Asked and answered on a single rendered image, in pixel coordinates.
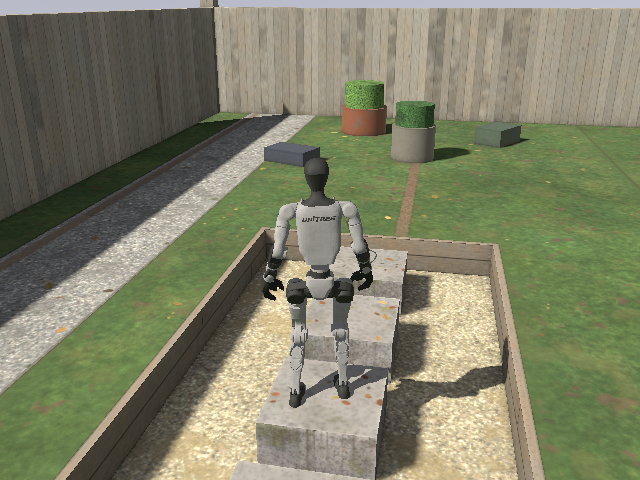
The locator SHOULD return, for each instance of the left robot forearm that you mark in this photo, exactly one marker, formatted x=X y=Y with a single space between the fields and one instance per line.
x=272 y=267

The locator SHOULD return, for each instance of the robot left upper arm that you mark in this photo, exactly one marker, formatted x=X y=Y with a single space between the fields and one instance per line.
x=286 y=213

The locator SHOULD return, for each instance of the robot right upper arm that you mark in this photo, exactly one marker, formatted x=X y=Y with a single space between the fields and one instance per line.
x=350 y=211

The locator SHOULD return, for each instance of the left robot shin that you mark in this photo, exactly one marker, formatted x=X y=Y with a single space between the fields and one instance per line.
x=297 y=354

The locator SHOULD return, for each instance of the robot left hand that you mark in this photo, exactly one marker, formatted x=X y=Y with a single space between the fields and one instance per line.
x=272 y=286

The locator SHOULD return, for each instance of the left robot thigh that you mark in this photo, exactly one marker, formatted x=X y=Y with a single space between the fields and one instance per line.
x=297 y=301

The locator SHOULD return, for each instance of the robot right hand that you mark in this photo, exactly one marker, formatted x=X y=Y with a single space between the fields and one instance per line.
x=359 y=276

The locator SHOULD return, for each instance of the right robot forearm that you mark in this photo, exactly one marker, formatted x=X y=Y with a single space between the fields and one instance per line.
x=364 y=260

